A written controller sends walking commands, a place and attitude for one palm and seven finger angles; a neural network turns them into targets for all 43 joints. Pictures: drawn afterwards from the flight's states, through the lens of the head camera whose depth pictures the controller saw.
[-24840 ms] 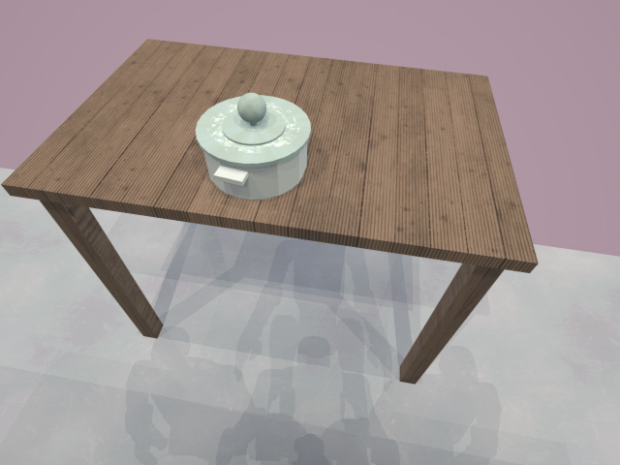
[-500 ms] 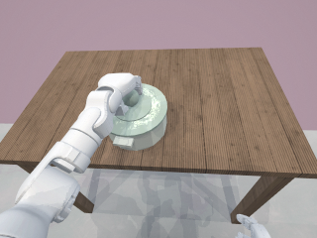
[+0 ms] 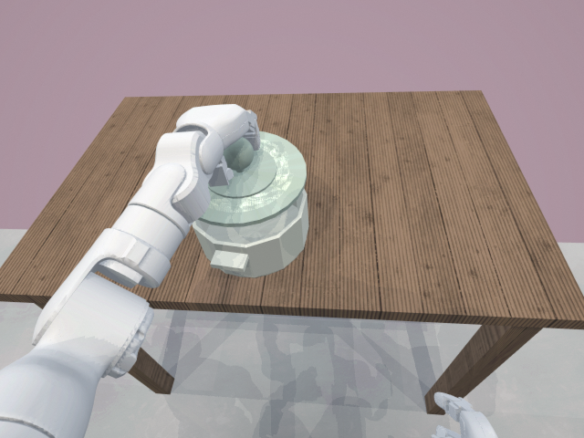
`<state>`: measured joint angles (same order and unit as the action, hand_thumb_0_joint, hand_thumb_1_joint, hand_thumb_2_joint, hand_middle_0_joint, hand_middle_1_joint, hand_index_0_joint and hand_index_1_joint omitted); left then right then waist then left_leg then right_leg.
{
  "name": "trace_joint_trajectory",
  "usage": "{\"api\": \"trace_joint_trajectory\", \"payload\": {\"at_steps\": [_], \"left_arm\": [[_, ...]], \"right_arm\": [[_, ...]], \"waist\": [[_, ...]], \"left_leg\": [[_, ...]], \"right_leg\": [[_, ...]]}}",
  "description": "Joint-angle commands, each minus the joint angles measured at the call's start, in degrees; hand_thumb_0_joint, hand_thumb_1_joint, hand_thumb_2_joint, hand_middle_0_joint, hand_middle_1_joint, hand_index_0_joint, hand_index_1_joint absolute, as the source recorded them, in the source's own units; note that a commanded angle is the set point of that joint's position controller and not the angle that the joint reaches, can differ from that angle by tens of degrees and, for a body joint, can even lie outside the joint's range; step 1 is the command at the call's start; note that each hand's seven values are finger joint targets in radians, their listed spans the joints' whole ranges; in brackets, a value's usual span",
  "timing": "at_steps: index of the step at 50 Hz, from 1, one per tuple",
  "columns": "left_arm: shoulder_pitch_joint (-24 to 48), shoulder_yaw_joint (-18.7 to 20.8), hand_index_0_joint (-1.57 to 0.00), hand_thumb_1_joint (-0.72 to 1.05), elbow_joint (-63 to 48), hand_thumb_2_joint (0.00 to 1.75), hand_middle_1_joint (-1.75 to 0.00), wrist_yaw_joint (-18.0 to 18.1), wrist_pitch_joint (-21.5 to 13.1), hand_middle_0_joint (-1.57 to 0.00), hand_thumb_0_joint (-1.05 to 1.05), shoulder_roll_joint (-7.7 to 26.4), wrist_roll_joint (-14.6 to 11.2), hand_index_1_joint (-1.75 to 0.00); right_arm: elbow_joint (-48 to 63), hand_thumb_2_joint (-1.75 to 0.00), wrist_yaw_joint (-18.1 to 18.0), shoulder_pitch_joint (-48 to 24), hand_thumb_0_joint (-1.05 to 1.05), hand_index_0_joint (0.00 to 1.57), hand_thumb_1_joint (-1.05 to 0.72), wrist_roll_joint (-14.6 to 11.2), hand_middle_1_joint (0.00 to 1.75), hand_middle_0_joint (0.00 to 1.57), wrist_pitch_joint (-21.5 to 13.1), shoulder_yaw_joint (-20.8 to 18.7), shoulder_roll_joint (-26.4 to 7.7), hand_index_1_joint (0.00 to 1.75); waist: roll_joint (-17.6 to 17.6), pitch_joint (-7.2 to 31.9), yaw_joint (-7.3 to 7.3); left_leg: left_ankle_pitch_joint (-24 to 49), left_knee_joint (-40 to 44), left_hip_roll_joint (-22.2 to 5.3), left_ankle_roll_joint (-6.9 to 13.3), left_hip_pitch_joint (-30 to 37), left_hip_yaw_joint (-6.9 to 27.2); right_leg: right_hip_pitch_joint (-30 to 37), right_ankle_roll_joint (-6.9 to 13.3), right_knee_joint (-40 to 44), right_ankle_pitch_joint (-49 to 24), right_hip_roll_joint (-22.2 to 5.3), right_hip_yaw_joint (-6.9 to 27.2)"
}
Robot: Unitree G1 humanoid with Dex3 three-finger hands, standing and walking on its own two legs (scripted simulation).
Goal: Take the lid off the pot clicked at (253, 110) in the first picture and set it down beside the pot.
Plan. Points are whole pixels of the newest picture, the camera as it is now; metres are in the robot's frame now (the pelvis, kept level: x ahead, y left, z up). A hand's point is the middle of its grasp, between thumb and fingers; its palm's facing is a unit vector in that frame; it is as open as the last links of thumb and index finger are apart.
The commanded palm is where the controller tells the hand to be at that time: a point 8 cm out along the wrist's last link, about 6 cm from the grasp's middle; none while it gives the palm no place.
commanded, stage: lift the lid straight up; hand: left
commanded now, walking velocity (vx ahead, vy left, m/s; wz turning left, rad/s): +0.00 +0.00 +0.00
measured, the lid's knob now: (236, 153) +0.48 +0.09 +0.15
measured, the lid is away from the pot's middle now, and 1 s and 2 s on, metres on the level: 0.01 0.02 0.06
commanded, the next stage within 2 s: move the lid sideways beside the pot in 1.36 s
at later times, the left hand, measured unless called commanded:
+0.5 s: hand (227, 137) +0.45 +0.09 +0.20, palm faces -0.21 +0.00 -0.98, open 8.3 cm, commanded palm +0.42 +0.09 +0.28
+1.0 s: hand (211, 106) +0.45 +0.10 +0.24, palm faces -0.14 -0.03 -0.99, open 8.3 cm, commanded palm +0.42 +0.10 +0.32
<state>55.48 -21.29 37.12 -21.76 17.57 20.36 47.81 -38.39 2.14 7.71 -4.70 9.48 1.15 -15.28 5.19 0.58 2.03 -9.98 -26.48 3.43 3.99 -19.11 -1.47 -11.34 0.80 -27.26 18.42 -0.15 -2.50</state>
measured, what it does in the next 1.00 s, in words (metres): stands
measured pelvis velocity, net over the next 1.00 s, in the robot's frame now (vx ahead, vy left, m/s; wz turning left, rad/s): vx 0.00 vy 0.00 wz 0.00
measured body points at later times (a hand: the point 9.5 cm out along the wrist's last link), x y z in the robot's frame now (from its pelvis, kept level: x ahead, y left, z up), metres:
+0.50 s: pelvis +0.00 +0.01 +0.00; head +0.02 -0.03 +0.45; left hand +0.45 +0.09 +0.25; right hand +0.16 -0.22 -0.13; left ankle +0.04 +0.08 -0.74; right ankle -0.05 -0.11 -0.74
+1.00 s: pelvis +0.00 +0.00 +0.00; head +0.01 -0.03 +0.45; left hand +0.45 +0.10 +0.30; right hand +0.16 -0.24 -0.12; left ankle +0.04 +0.08 -0.74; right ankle -0.05 -0.11 -0.74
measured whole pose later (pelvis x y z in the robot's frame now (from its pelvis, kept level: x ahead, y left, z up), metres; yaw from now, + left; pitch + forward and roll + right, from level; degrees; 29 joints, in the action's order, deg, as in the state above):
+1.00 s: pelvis +0.00 +0.00 +0.00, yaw +0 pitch +2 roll +0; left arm 65.5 -20.9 35.0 -26.8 19.6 23.0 48.6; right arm -38.0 2.5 7.3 -4.3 8.1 1.3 -15.7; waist 5.3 0.8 1.4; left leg -8.9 -25.0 3.7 4.1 -18.1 -1.4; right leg -10.5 0.7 -26.3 17.7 -0.3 -2.5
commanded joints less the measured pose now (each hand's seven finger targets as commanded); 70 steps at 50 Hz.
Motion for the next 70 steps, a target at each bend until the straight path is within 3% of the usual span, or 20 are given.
{"api": "trace_joint_trajectory", "payload": {"at_steps": [1, 6, 11, 24, 31, 33, 34, 37, 39, 43, 46, 48, 49, 53, 54, 57, 63, 64, 67, 70], "left_arm": [[34.4, 6.1, -0.73, 0.60, -13.3, 1.10, -1.10, 2.4, 0.1, -1.19, 0.00, 10.8, 2.0, -0.92], [37.1, 8.8, -0.73, 0.60, -16.4, 1.10, -1.10, 1.8, 0.3, -1.19, 0.00, 14.3, 2.3, -0.92], [37.6, 6.3, -0.73, 0.60, -13.5, 1.10, -1.10, 1.4, 1.1, -1.19, 0.00, 11.1, 2.1, -0.92], [45.4, 6.3, -0.73, 0.60, -16.3, 1.10, -1.10, 1.1, 0.8, -1.19, 0.00, 11.5, 2.3, -0.92], [43.3, 7.5, -0.73, 0.60, -8.6, 1.10, -1.10, 0.8, 1.9, -1.19, 0.00, 12.4, 2.6, -0.92], [44.9, 5.8, -0.73, 0.60, -14.0, 1.10, -1.10, 0.5, 0.9, -1.19, 0.00, 10.2, 1.7, -0.92], [46.2, 7.7, -0.73, 0.60, -16.5, 1.10, -1.10, 0.6, 0.8, -1.19, 0.00, 13.2, 2.5, -0.92], [44.9, 6.5, -0.73, 0.60, -12.7, 1.10, -1.10, 0.0, 2.0, -1.19, 0.00, 11.7, 2.8, -0.92], [44.6, 10.3, -0.73, 0.60, -10.4, 1.10, -1.10, -0.1, 1.8, -1.19, 0.00, 16.5, 2.7, -0.92], [46.2, 6.8, -0.73, 0.60, -12.6, 1.10, -1.10, -0.9, 1.4, -1.19, 0.00, 12.4, 1.4, -0.92], [46.5, 10.2, -0.73, 0.60, -13.9, 1.10, -1.10, -1.2, 1.8, -1.19, 0.00, 17.7, 3.1, -0.92], [45.8, 7.4, -0.73, 0.60, -15.6, 1.10, -1.10, -2.0, 1.7, -1.19, 0.00, 13.5, 1.7, -0.92], [46.0, 8.9, -0.73, 0.60, -15.2, 1.10, -1.10, -2.2, 1.9, -1.19, 0.00, 16.1, 2.7, -0.92], [44.6, 5.7, -0.73, 0.60, -15.7, 1.10, -1.10, -3.3, 2.2, -1.19, 0.00, 11.4, 0.8, -0.92], [45.8, 9.0, -0.73, 0.60, -14.5, 1.10, -1.10, -3.3, 2.5, -1.19, 0.00, 16.4, 2.2, -0.92], [50.2, 6.6, -0.73, 0.60, -13.7, 1.10, -1.10, -3.8, 2.9, -1.19, 0.00, 14.4, 2.3, -0.92], [48.7, 6.5, -0.73, 0.60, -16.1, 1.10, -1.10, -3.9, 1.8, -1.19, 0.00, 12.6, 1.0, -0.92], [49.1, 9.5, -0.73, 0.60, -16.5, 1.10, -1.10, -3.9, 1.9, -1.19, 0.00, 17.0, 2.6, -0.92], [47.2, 6.6, -0.73, 0.60, -9.0, 1.10, -1.10, -4.3, 3.2, -1.19, 0.00, 13.4, 2.5, -0.92], [49.4, 3.7, -0.73, 0.60, -8.9, 1.10, -1.10, -4.3, 3.1, -1.19, 0.00, 9.6, 2.2, -0.92]], "right_arm": [[8.2, -0.90, 0.3, -6.2, 0.00, 0.20, -0.90, 0.0, 0.30, 0.20, -2.8, -2.2, -5.9, 0.30], [8.3, -0.90, 0.7, -6.0, 0.00, 0.20, -0.90, 0.2, 0.30, 0.20, -3.2, -2.4, -6.3, 0.30], [7.6, -0.90, 0.8, -6.0, 0.00, 0.20, -0.90, 0.0, 0.30, 0.20, -3.0, -2.3, -6.1, 0.30], [7.7, -0.90, 1.2, -6.7, 0.00, 0.20, -0.90, 0.5, 0.30, 0.20, -3.4, -2.2, -5.8, 0.30], [7.3, -0.90, 0.6, -7.1, 0.00, 0.20, -0.90, 0.5, 0.30, 0.20, -2.9, -1.3, -5.9, 0.30], [8.5, -0.90, 0.8, -7.4, 0.00, 0.20, -0.90, 0.5, 0.30, 0.20, -3.3, -1.9, -5.8, 0.30], [8.6, -0.90, 0.9, -7.8, 0.00, 0.20, -0.90, 0.7, 0.30, 0.20, -3.7, -1.9, -5.7, 0.30], [8.1, -0.90, 0.9, -7.6, 0.00, 0.20, -0.90, 0.5, 0.30, 0.20, -3.3, -1.8, -5.5, 0.30], [7.8, -0.90, 0.5, -6.9, 0.00, 0.20, -0.90, 0.6, 0.30, 0.20, -3.2, -1.5, -6.2, 0.30], [8.4, -0.90, 0.3, -7.4, 0.00, 0.20, -0.90, 0.3, 0.30, 0.20, -3.9, -1.7, -5.9, 0.30], [8.6, -0.90, 0.2, -7.7, 0.00, 0.20, -0.90, 0.6, 0.30, 0.20, -4.3, -1.6, -6.0, 0.30], [9.1, -0.90, 0.5, -7.8, 0.00, 0.20, -0.90, 0.3, 0.30, 0.20, -4.1, -1.9, -5.9, 0.30], [8.9, -0.90, 0.7, -8.2, 0.00, 0.20, -0.90, 0.3, 0.30, 0.20, -4.2, -1.6, -5.8, 0.30], [9.2, -0.90, 0.9, -8.5, 0.00, 0.20, -0.90, 0.0, 0.30, 0.20, -4.0, -1.9, -6.1, 0.30], [8.4, -0.90, 0.7, -8.3, 0.00, 0.20, -0.90, 0.1, 0.30, 0.20, -3.9, -1.5, -6.1, 0.30], [8.2, -0.90, 0.4, -8.4, 0.00, 0.20, -0.90, -0.1, 0.30, 0.20, -4.1, -1.2, -5.9, 0.30], [8.8, -0.90, 0.9, -8.1, 0.00, 0.20, -0.90, 0.2, 0.30, 0.20, -4.4, -1.7, -6.1, 0.30], [8.6, -0.90, 0.9, -8.3, 0.00, 0.20, -0.90, 0.4, 0.30, 0.20, -4.5, -1.6, -6.0, 0.30], [8.1, -0.90, 0.7, -8.8, 0.00, 0.20, -0.90, 0.1, 0.30, 0.20, -3.6, -1.0, -5.9, 0.30], [8.1, -0.90, 0.6, -8.9, 0.00, 0.20, -0.90, 0.0, 0.30, 0.20, -3.2, -1.0, -5.8, 0.30]], "waist": [[-6.3, 23.7, 0.20], [-6.0, 26.8, -0.06], [-7.3, 23.1, 0.39], [-6.5, 28.4, 0.02], [-10.6, 22.4, -0.48], [-8.1, 25.8, -0.27], [-6.6, 28.6, -0.87], [-7.9, 25.7, -0.42], [-10.3, 23.9, -0.88], [-8.7, 25.0, -0.17], [-7.8, 27.6, -1.17], [-7.1, 27.8, -0.47], [-7.9, 27.1, -0.95], [-6.9, 24.6, -0.03], [-8.2, 24.8, -0.72], [-8.3, 22.4, -0.02], [-6.4, 28.0, -0.30], [-7.4, 29.7, -1.30], [-10.4, 22.1, -0.72], [-10.1, 20.1, 0.05]], "left_leg": [[13.7, 0.0, -0.1, 0.8, 19.8, 4.8], [16.8, -0.5, -0.1, 0.7, 21.7, 5.2], [15.1, 0.2, -0.3, 0.5, 20.4, 5.2], [17.1, 0.5, -0.6, 0.1, 23.3, 6.2], [12.2, 1.7, -0.3, 0.4, 17.4, 4.5], [15.4, 0.7, -0.3, 0.6, 20.3, 5.2], [16.7, 0.7, -0.4, 0.6, 22.3, 5.4], [15.3, 0.8, -0.4, 0.6, 20.7, 5.0], [13.0, 1.5, -0.3, 0.9, 17.8, 4.2], [14.6, 0.8, -0.1, 1.0, 19.3, 4.5], [16.2, 0.5, 0.1, 1.1, 20.6, 4.4], [18.2, 0.0, 0.1, 1.2, 21.1, 4.7], [17.2, 0.3, -0.1, 1.0, 20.5, 4.6], [17.4, -0.1, 0.1, 1.2, 21.0, 4.9], [16.1, 0.5, 0.0, 1.0, 20.0, 4.7], [12.9, 1.2, 0.2, 0.9, 19.4, 5.0], [17.2, 0.3, -0.1, 0.7, 22.7, 5.8], [17.8, 0.6, -0.2, 0.5, 22.6, 5.6], [12.7, 1.7, -0.1, 0.5, 17.6, 4.4], [9.9, 2.0, -0.3, 0.5, 17.9, 4.7]], "right_leg": [[-2.5, 1.9, 2.8, -24.8, 1.7, 0.8], [-1.0, 1.9, 2.3, -27.6, 1.8, 1.1], [-3.3, 2.0, 2.7, -25.0, 2.0, 0.3], [-2.0, 2.4, 2.3, -24.6, 1.9, 0.3], [-1.8, 2.1, 3.2, -23.0, 1.3, 0.6], [-1.5, 2.4, 2.9, -24.4, 1.0, 0.7], [-0.3, 2.3, 2.7, -25.2, 1.3, 1.0], [-1.6, 2.3, 3.1, -24.1, 1.5, 0.8], [0.0, 2.0, 3.7, -24.3, 1.3, 1.3], [-0.5, 2.1, 3.6, -25.3, 0.8, 1.3], [1.3, 2.1, 3.1, -27.1, 1.0, 1.9], [1.0, 2.1, 3.2, -28.4, 0.8, 1.4], [0.8, 2.0, 3.0, -27.4, 1.0, 1.5], [-1.6, 2.2, 3.6, -26.3, 0.9, 0.9], [-0.6, 2.0, 3.4, -25.7, 1.2, 1.2], [-2.8, 2.1, 3.7, -22.6, 1.4, 0.7], [-1.3, 2.5, 3.1, -24.0, 1.0, 0.7], [0.0, 2.4, 2.7, -24.5, 1.2, 1.0], [-2.7, 2.1, 3.5, -21.6, 1.1, 0.6], [-5.3, 2.2, 4.1, -17.6, 1.4, 0.0]]}}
